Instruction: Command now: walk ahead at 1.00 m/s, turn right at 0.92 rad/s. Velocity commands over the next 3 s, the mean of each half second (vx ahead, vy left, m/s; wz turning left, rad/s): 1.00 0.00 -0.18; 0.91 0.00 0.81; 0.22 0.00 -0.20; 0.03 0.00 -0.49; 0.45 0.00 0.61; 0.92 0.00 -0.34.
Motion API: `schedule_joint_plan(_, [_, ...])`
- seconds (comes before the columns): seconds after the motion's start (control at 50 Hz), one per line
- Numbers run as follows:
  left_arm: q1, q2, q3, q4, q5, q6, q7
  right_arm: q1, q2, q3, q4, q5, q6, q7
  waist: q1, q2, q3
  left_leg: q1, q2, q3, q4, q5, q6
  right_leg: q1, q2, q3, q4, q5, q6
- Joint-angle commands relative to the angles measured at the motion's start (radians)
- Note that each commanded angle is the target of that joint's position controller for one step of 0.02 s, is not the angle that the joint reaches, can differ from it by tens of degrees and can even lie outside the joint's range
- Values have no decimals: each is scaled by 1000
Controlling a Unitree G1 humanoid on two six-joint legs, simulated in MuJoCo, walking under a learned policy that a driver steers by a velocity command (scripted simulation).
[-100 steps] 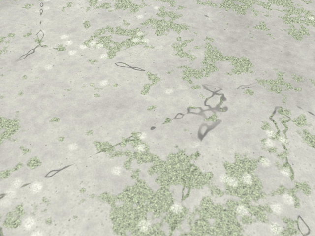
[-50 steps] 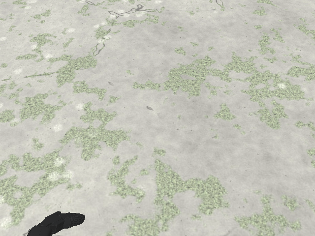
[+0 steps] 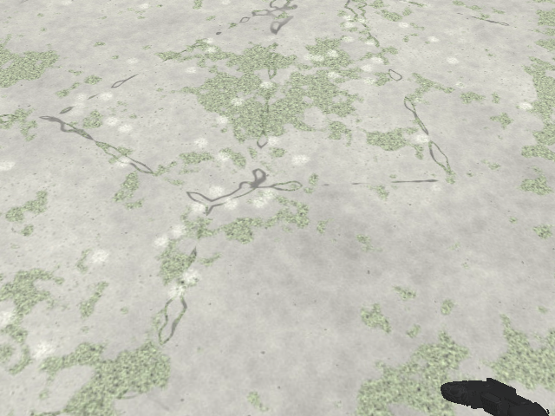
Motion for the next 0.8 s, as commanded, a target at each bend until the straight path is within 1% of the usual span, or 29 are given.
schedule_joint_plan(0.02, [-57,152,34,-103,-6,-53,4,-27,-127,-21,-75,4,24,11,-54,54,92,10,8,113,-243,131,-38,-200,-228,355,-322,131,-126])
schedule_joint_plan(0.06, [-12,141,37,-90,-16,-53,-1,-107,-99,-9,-101,21,18,17,2,15,81,35,-15,141,-452,329,-19,-134,-202,298,-303,293,-73])
schedule_joint_plan(0.1, [54,129,36,-72,-23,-57,-6,-155,-88,-4,-113,30,11,21,61,-17,46,60,-51,173,-580,462,10,-21,-223,288,-299,464,-36])
schedule_joint_plan(0.16, [62,135,34,-55,-12,-63,3,-178,-105,-12,-127,34,0,17,73,-49,18,99,-85,173,-713,484,62,153,-274,274,-256,668,-9])
schedule_joint_plan(0.2, [30,189,42,-57,-2,-68,12,-61,-171,-42,-96,33,-4,5,4,-78,-67,242,-145,170,-743,368,95,254,-308,274,-115,948,28])
schedule_joint_plan(0.22, [6,222,49,-57,14,-67,13,83,-221,-66,-55,45,-6,-7,-75,-94,-145,368,-163,159,-725,270,112,277,-317,267,41,1045,43])
schedule_joint_plan(0.24, [-64,233,50,-66,31,-63,13,302,-256,-87,8,56,-2,-23,-208,-93,-226,551,-141,170,-730,213,129,217,-297,218,271,1019,54])
schedule_joint_plan(0.26, [-98,161,32,-83,45,-68,15,525,-307,-110,61,41,2,-44,-296,-39,-319,785,-25,50,-648,-31,157,37,-257,164,604,802,59])
schedule_joint_plan(0.28, [74,-7,-9,-126,-14,-73,-4,503,-406,-137,80,0,0,-33,-134,363,-399,1020,255,-598,-827,-263,340,-359,-57,92,999,-100,131])
schedule_joint_plan(0.3, [12,58,-19,-112,10,-81,1,439,-306,-130,78,32,9,-9,-157,258,-328,980,233,-837,-966,-348,371,-524,-96,119,1033,-171,102])
schedule_joint_plan(0.32, [-114,84,-17,-139,20,-79,-1,336,-238,-120,69,42,6,2,-129,116,-171,845,183,-652,-972,-288,360,-574,-186,112,991,-66,102])
schedule_joint_plan(0.34, [-201,96,-22,-164,38,-82,-6,329,-192,-113,86,48,5,10,-128,-2,-116,725,139,-533,-970,-164,342,-543,-217,91,922,-34,110])
schedule_joint_plan(0.36, [-272,84,-25,-195,54,-80,-12,360,-156,-102,117,47,5,10,-117,-35,-55,620,79,-432,-982,-59,312,-517,-239,79,855,-36,119])
schedule_joint_plan(0.38, [-270,55,-37,-228,67,-70,-20,378,-144,-95,148,49,2,4,-72,21,-34,552,49,-397,-993,-20,314,-502,-253,77,806,-57,140])
schedule_joint_plan(0.42, [-285,31,-55,-260,78,-56,-27,413,-159,-100,179,62,-8,-2,-42,57,4,482,22,-365,-1031,23,329,-516,-286,65,700,-108,175])
schedule_joint_plan(0.44, [-318,30,-64,-281,78,-53,-31,412,-175,-104,178,64,-10,-5,-35,55,27,425,20,-350,-1063,22,337,-514,-305,53,621,-113,194])
schedule_joint_plan(0.48, [-437,29,-84,-339,58,-57,-45,375,-199,-116,157,58,-12,-9,-40,54,73,259,-19,-279,-1131,57,320,-393,-308,11,379,27,226])
schedule_joint_plan(0.5, [-475,19,-94,-352,44,-59,-53,359,-215,-125,149,60,-11,-6,-47,68,76,179,-50,-236,-1156,83,298,-272,-289,-15,265,110,232])
schedule_joint_plan(0.54, [-492,28,-92,-352,27,-58,-52,375,-251,-140,146,74,-16,10,-67,72,50,144,-39,-234,-1183,211,273,-97,-253,-45,194,257,234])
schedule_joint_plan(0.6, [-474,80,-70,-346,29,-61,-26,430,-261,-147,160,83,-10,12,-73,49,-1,335,-25,-233,-1020,448,224,-50,-234,-31,83,223,218])
schedule_joint_plan(0.62, [-399,101,-56,-323,34,-65,-14,442,-274,-151,166,80,-6,11,-39,29,-62,372,-48,-209,-872,595,204,45,-205,-44,55,151,205])
schedule_joint_plan(0.64, [-267,126,-39,-287,40,-71,1,434,-286,-155,165,81,-6,13,28,1,-147,331,-97,-170,-654,638,181,215,-218,-39,56,103,191])
schedule_joint_plan(0.66, [-87,192,-12,-270,56,-76,23,407,-247,-145,144,86,-14,15,117,-43,-257,185,-143,-126,-363,471,160,428,-390,129,36,-114,155])
schedule_joint_plan(0.68, [15,263,10,-259,86,-68,38,438,-92,-109,102,106,-17,6,101,-239,-379,-54,-221,-29,-54,-167,150,625,-685,549,-85,-478,101])
schedule_joint_plan(0.7, [-31,268,21,-250,63,-55,36,452,-131,-103,72,101,-3,1,49,-314,-389,-180,-174,19,110,-131,162,567,-735,836,-203,-616,34])
schedule_joint_plan(0.72, [-122,155,2,-263,53,-53,32,359,-165,-109,84,77,15,-1,39,-167,-215,-242,-107,40,138,-37,164,438,-674,674,-203,-568,44])
schedule_joint_plan(0.74, [-150,92,-11,-251,45,-58,24,295,-162,-108,81,62,23,11,34,-82,-113,-235,-76,49,96,12,156,325,-622,489,-199,-359,57])
schedule_joint_plan(0.76, [-156,70,-16,-235,50,-62,21,266,-149,-109,79,55,33,23,14,-66,-66,-207,-56,52,68,25,146,248,-580,365,-216,-195,78])
schedule_joint_plan(0.8, [-121,48,-20,-182,31,-78,17,226,-105,-100,48,39,63,43,-25,-116,-5,-205,-18,56,40,26,131,167,-543,198,-242,-9,101])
